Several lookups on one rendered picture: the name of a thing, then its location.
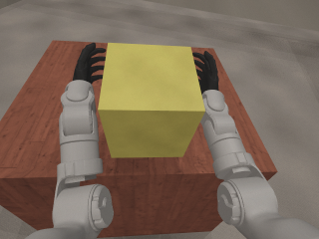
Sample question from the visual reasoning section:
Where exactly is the robot right forearm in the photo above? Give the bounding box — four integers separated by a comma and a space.
200, 90, 278, 210

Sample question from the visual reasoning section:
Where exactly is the carton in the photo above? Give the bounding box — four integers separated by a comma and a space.
98, 43, 205, 158

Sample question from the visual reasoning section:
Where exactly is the right robot upper arm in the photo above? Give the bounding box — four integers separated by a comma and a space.
217, 176, 319, 239

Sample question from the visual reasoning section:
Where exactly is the pedestal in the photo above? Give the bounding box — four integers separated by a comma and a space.
0, 40, 278, 238

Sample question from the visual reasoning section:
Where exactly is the left robot upper arm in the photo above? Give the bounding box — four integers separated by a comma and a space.
25, 183, 114, 239

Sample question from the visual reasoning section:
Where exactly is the robot left forearm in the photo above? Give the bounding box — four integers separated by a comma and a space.
52, 80, 104, 225

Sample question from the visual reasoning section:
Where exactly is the left robot hand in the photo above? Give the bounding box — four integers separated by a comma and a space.
73, 43, 106, 84

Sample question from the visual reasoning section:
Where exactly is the right robot hand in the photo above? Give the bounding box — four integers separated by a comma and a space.
192, 51, 219, 94

